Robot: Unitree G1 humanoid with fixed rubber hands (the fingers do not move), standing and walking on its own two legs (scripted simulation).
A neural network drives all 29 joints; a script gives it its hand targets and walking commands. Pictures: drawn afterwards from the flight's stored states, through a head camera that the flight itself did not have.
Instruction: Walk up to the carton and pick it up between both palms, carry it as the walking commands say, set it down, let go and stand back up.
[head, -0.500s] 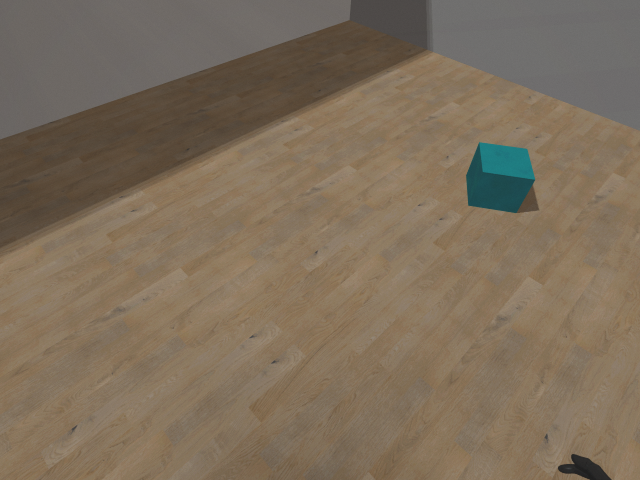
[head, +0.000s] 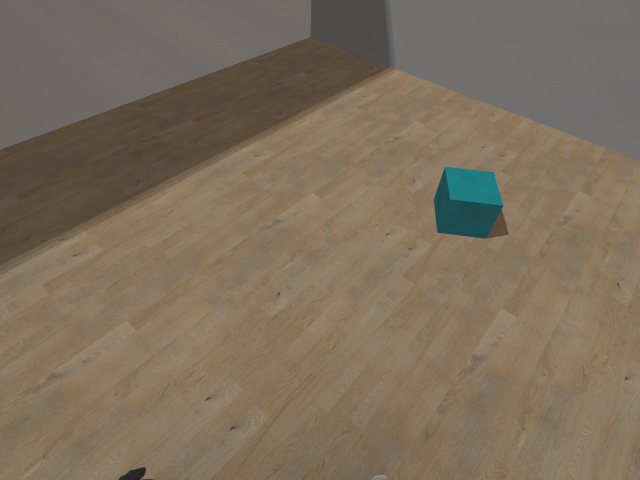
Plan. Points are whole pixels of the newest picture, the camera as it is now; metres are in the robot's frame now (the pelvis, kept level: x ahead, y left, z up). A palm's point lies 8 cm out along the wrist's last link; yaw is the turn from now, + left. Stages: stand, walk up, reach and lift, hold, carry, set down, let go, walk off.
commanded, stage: walk up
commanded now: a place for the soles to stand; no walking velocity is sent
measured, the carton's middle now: (465, 202) +1.38 -0.71 -0.66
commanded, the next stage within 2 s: none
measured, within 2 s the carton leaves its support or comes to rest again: neither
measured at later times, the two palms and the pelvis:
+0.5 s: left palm (182, 412) +0.26 +0.22 -0.13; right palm (633, 433) +0.21 -0.41 -0.06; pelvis +0.16 -0.06 +0.00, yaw -6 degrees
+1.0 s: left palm (250, 293) +0.47 +0.14 -0.12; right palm (626, 360) +0.32 -0.48 -0.08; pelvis +0.33 -0.13 -0.01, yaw -7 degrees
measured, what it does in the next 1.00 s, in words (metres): walks ahead: right foot, then left foot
